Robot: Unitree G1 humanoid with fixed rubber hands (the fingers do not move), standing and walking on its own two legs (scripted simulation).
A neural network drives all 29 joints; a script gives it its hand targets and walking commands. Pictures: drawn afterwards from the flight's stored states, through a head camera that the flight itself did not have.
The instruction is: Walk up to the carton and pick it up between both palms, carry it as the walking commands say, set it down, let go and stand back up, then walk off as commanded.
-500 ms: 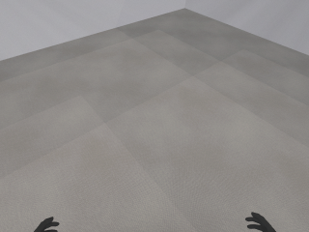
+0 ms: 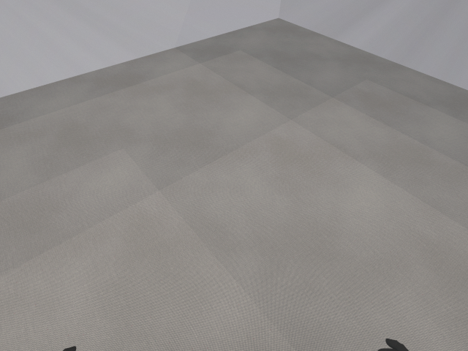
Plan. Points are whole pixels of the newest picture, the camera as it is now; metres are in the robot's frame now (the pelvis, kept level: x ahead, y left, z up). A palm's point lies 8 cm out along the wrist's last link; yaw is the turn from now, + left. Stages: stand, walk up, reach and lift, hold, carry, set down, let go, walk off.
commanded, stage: stand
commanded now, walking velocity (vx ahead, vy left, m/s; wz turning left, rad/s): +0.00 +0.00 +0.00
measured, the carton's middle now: out of the picture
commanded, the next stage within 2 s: walk up in 0.74 s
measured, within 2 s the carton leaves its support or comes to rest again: neither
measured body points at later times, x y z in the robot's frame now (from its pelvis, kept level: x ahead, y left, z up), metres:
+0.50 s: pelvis +0.00 +0.00 +0.00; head +0.01 +0.00 +0.45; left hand +0.11 +0.32 -0.11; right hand +0.11 -0.32 -0.11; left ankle +0.01 +0.12 -0.74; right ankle +0.01 -0.12 -0.74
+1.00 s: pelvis +0.00 +0.00 +0.00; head +0.02 +0.00 +0.45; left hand +0.12 +0.34 -0.10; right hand +0.14 -0.32 -0.11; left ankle +0.01 +0.12 -0.74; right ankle +0.01 -0.12 -0.74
